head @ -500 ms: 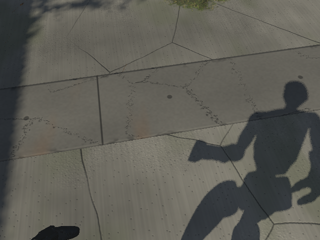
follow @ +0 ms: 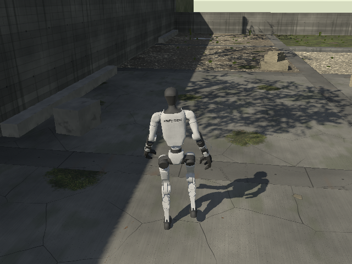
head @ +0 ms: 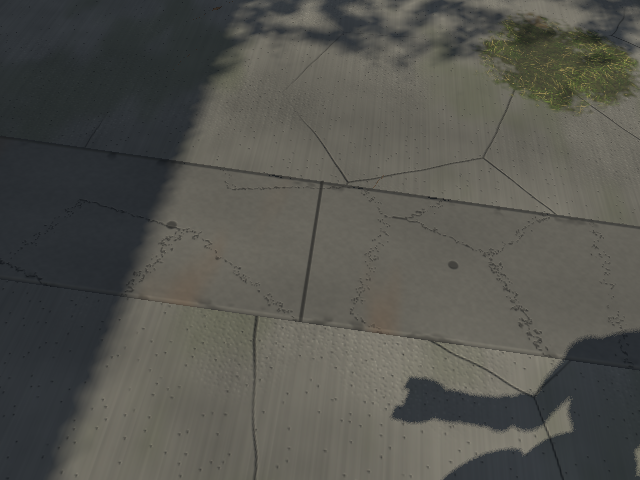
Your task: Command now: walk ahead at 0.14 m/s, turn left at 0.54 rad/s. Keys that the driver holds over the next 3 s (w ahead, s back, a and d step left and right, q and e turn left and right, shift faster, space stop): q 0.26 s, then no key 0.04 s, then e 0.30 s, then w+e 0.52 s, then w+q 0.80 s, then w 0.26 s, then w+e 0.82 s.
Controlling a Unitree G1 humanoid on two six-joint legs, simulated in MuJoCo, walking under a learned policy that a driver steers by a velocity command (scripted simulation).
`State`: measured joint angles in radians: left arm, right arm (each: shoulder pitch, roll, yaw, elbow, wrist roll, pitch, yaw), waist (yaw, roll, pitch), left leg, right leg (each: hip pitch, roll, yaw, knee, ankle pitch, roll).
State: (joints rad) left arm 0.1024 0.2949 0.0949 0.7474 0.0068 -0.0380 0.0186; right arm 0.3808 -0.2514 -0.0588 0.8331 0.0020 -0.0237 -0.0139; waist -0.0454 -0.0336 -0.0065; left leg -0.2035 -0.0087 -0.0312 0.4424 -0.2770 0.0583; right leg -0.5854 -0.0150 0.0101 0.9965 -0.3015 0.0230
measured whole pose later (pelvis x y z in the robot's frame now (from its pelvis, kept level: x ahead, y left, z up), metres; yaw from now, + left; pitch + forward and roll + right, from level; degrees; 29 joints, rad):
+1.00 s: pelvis +0.20 -0.06 -0.02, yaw -5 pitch +2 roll +1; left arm 0.09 0.31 0.07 0.70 -0.03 -0.01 -0.05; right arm 0.35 -0.33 -0.10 0.76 0.01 -0.04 -0.01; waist -0.06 0.02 0.02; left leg -0.11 0.13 0.12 0.60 -0.44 -0.06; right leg -0.40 0.00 -0.06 0.62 -0.24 -0.05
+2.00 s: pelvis +0.76 -0.16 -0.02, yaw +10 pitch +2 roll +0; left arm 0.11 0.28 0.03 0.66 0.01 -0.12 -0.02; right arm 0.37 -0.32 -0.06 0.71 0.03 -0.03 -0.01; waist -0.05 0.03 0.00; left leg -0.26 -0.08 -0.19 0.91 -0.50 0.02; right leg -0.44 0.03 0.04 0.57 -0.16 -0.01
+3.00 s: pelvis +1.26 -0.13 -0.03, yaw -10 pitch +1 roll +2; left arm 0.13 0.31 0.07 0.64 -0.02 -0.03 -0.04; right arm 0.27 -0.31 -0.07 0.80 0.02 -0.08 0.00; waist -0.03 0.00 0.08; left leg -0.23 0.07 0.03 1.11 -0.49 -0.03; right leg -0.48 0.04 -0.03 0.65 -0.20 -0.10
